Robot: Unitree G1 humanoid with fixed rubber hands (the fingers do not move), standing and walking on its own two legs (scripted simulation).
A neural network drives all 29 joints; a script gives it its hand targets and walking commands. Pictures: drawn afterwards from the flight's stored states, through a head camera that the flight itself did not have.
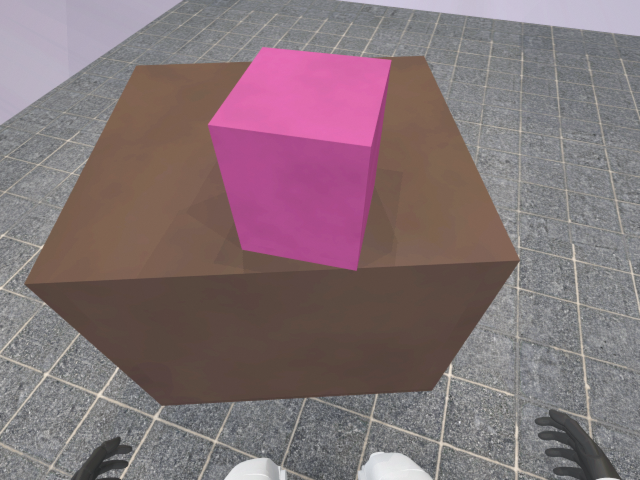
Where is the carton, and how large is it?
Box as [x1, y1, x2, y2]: [208, 47, 391, 270]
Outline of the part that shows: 262,47 208,124 242,249 356,270 374,184 391,60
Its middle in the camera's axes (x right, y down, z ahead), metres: -0.01 -0.12 +0.61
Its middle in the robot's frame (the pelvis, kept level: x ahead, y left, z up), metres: +0.55 +0.02 +0.07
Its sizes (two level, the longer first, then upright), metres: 0.210 0.200 0.250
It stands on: a pedestal, 0.68 m high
